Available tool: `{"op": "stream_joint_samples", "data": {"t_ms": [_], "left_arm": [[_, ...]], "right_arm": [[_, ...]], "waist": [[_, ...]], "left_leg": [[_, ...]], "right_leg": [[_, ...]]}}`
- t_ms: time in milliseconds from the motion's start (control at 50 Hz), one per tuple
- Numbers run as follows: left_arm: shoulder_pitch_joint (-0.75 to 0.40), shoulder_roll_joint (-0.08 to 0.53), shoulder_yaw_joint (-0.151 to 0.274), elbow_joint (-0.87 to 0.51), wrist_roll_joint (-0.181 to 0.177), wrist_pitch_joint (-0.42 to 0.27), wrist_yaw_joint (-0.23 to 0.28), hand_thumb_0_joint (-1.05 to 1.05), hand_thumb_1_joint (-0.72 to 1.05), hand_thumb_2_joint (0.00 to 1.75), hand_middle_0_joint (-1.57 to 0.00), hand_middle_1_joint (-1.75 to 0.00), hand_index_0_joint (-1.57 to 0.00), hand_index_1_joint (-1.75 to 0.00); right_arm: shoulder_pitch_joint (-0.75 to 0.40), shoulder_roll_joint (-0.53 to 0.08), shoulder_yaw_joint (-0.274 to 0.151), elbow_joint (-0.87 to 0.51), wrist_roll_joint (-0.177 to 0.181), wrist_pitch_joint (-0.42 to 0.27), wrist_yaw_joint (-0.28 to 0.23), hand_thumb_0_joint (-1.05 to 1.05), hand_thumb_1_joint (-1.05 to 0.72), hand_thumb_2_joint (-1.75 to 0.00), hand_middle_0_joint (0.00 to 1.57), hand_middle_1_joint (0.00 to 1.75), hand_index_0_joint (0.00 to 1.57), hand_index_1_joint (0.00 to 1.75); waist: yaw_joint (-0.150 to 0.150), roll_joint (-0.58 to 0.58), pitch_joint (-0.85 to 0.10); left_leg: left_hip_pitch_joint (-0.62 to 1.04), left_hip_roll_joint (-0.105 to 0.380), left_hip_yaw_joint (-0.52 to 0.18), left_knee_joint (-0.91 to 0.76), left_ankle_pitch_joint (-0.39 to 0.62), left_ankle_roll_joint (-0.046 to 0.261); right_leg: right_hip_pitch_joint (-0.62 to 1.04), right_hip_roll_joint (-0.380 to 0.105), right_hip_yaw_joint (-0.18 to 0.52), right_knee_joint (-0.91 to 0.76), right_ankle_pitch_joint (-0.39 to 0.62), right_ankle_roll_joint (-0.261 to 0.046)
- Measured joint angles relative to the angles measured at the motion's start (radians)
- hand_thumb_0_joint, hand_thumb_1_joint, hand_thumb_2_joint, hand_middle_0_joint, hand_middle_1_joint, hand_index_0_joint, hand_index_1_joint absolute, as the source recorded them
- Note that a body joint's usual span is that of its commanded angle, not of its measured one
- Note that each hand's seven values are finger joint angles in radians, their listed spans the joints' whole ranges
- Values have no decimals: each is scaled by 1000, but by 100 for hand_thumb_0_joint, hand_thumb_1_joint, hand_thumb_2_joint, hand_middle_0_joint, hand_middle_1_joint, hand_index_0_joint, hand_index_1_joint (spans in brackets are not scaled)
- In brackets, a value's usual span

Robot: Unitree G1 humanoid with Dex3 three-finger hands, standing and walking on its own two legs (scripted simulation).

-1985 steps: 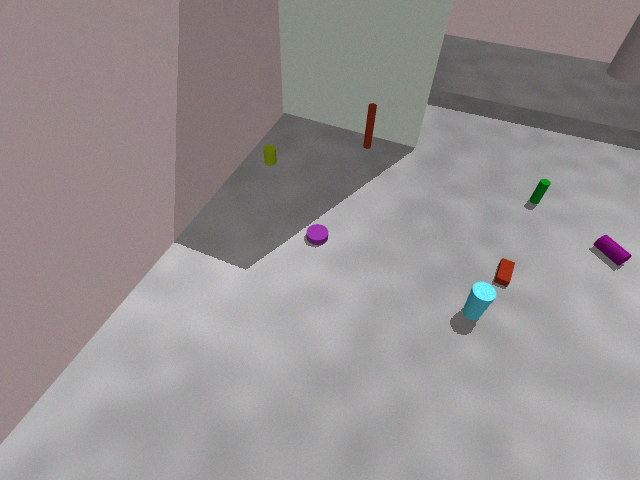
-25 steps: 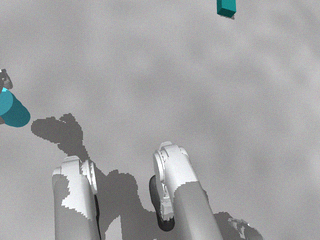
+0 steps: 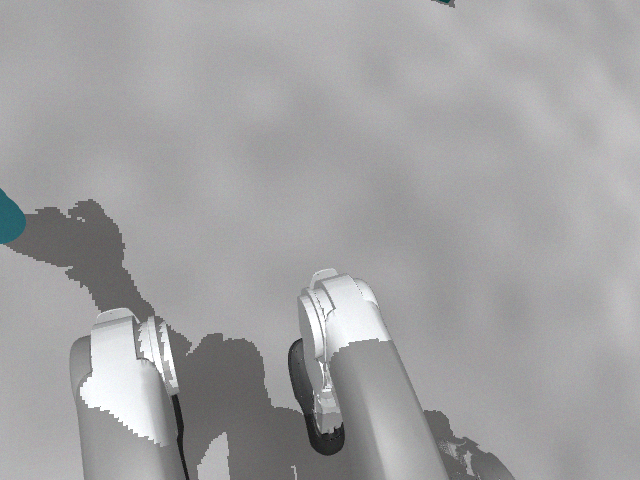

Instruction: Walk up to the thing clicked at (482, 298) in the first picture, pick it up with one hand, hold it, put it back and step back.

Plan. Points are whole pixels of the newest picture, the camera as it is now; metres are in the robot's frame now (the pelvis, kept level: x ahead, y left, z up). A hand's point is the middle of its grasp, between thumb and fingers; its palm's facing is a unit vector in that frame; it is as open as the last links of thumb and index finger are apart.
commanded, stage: lower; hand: left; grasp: from above
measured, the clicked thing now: out of the picture +0.47 +0.33 -0.26
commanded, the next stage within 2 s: crouch in 0.30 s
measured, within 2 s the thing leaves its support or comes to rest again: neither
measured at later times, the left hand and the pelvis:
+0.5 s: hand out of the picture +0.47 +0.34 -0.21, palm faces -0.47 -0.09 -0.88, open 10.3 cm; pelvis +0.00 +0.00 -0.04, yaw -2 degrees
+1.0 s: hand out of the picture +0.48 +0.34 -0.21, palm faces -0.46 -0.08 -0.88, open 10.4 cm; pelvis -0.01 +0.00 -0.04, yaw -2 degrees
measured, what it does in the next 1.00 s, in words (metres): stands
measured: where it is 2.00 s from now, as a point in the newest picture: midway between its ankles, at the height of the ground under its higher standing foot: (247, 438)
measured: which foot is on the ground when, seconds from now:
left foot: down 0.00-1.00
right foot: down 0.00-1.00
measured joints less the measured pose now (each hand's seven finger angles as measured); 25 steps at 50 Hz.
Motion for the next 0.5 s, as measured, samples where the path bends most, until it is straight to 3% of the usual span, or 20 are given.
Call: {"op": "stream_joint_samples", "data": {"t_ms": [220,360,500], "left_arm": [[-22,36,-13,46,-1,-13,0,0,-13,62,-61,-86,-64,-81],[-28,58,4,52,11,-47,19,-1,-14,60,-65,-85,-67,-80],[-80,78,-19,140,22,-64,50,-1,-17,61,-69,-82,-71,-78]], "right_arm": [[-18,-13,31,-12,-7,3,6,0,-92,-90,20,30,21,30],[-23,-16,41,-10,-19,3,9,0,-92,-90,20,30,21,30],[-39,-13,60,-8,-23,-2,6,0,-92,-90,20,30,21,30]], "waist": [[-12,-13,27],[-11,-24,47],[-12,-16,57]], "left_leg": [[-30,-2,-16,46,-4,-1],[-60,-4,-25,92,-5,-1],[-80,-6,-29,125,2,3]], "right_leg": [[-24,5,-12,35,-1,1],[-50,10,-16,76,-1,6],[-67,14,-17,105,5,7]]}}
